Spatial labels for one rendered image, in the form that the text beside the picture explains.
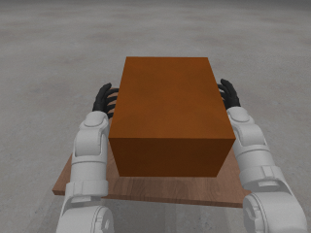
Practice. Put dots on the robot left upper arm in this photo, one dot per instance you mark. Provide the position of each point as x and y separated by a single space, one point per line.
91 219

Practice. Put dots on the table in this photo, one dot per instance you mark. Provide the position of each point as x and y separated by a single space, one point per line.
225 190

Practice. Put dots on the robot right hand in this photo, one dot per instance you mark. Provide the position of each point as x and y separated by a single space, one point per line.
230 95

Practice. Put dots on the right robot forearm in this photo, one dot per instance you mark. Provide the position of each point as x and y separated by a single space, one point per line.
258 172

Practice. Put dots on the robot right upper arm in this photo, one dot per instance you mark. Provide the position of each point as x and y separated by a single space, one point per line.
272 212

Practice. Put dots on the left robot forearm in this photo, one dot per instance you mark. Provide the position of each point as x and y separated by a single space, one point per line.
89 163

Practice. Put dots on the robot left hand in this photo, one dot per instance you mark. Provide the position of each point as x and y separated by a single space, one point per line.
102 100

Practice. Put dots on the carton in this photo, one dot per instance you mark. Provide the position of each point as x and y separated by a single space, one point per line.
169 119

